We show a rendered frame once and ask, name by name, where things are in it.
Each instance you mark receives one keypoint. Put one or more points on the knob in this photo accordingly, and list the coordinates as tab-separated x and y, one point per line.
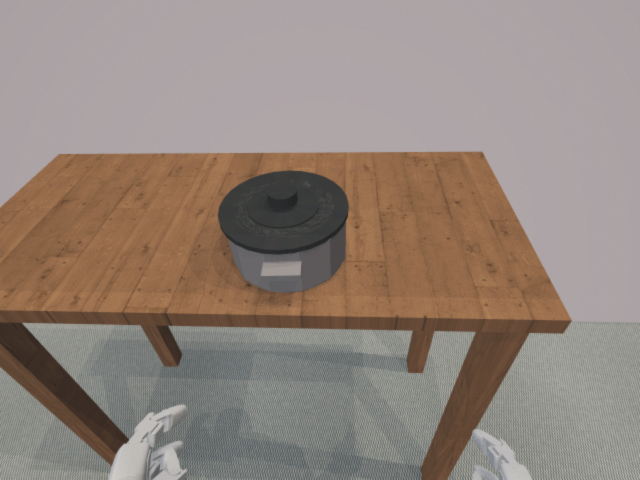
282	195

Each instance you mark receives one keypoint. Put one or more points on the left robot hand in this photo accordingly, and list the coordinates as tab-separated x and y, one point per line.
134	460

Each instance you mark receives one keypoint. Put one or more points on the table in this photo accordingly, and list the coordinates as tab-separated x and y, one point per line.
432	244

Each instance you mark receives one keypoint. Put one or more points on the lid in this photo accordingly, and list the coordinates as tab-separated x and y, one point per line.
247	219

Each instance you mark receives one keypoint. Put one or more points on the right robot hand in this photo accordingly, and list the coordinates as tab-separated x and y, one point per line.
501	457

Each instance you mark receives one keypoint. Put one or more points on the pot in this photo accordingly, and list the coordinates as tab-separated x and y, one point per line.
292	272

